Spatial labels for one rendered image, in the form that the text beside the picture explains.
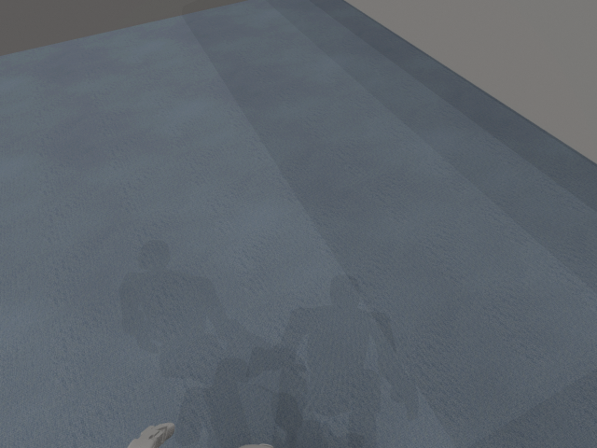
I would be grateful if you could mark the robot left hand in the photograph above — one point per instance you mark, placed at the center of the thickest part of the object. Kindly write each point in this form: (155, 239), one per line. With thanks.
(153, 436)

